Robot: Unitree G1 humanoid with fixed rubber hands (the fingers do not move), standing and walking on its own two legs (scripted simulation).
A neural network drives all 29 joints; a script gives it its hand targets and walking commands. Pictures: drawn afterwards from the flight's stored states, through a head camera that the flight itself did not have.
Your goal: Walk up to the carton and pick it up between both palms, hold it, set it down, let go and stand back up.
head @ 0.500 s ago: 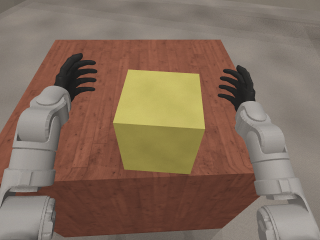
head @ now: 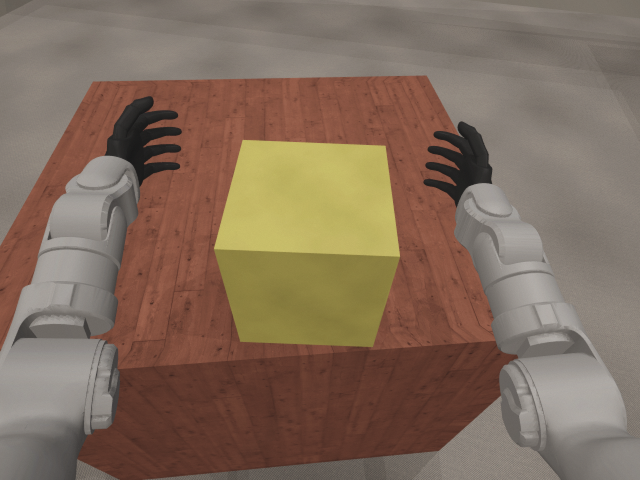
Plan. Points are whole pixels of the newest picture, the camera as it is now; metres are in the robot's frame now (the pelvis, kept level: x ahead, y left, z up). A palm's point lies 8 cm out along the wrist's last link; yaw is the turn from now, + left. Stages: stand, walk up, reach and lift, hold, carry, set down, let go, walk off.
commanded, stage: reach and lift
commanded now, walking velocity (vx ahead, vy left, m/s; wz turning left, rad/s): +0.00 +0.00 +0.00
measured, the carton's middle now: (310, 247) +0.40 -0.01 +0.06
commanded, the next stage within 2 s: none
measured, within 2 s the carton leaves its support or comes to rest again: neither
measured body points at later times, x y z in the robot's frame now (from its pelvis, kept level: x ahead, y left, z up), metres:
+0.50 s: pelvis +0.01 +0.00 +0.00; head +0.03 +0.01 +0.45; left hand +0.46 +0.18 +0.13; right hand +0.42 -0.20 +0.11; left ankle +0.00 +0.12 -0.75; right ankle +0.00 -0.12 -0.75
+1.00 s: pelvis +0.01 +0.00 +0.00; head +0.02 +0.01 +0.45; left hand +0.45 +0.13 +0.13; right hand +0.42 -0.16 +0.11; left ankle +0.00 +0.12 -0.75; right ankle +0.00 -0.12 -0.75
